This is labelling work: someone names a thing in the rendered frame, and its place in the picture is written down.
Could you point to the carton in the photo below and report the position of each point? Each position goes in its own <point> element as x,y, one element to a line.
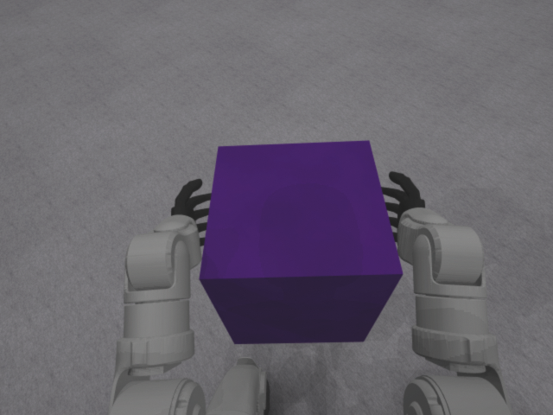
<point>299,246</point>

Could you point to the left robot hand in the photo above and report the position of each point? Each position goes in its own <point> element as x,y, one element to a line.
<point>185,205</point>

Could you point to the robot left forearm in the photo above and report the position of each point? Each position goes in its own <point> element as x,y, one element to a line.
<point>157,268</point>

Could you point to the right robot hand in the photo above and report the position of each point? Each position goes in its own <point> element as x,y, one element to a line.
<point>409,198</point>

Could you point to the robot right forearm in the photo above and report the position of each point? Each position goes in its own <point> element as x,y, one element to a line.
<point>451,327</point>

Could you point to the left robot upper arm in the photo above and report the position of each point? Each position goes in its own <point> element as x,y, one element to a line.
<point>160,397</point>

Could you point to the robot left thigh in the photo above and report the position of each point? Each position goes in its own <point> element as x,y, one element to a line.
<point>242,391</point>

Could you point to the right robot upper arm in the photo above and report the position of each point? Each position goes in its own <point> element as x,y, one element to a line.
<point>453,395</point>

